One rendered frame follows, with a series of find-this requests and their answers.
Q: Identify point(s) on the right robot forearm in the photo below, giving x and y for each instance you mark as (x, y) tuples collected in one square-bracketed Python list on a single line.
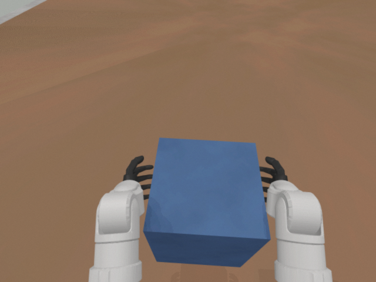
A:
[(299, 232)]

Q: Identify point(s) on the left robot forearm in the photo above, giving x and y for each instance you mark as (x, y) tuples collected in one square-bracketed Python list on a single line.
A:
[(116, 235)]

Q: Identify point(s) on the carton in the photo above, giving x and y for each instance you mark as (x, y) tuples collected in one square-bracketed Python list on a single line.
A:
[(206, 203)]

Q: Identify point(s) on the robot left hand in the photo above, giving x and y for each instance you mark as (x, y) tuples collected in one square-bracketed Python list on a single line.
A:
[(132, 171)]

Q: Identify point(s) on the robot right hand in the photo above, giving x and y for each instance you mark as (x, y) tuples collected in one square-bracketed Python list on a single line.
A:
[(277, 173)]

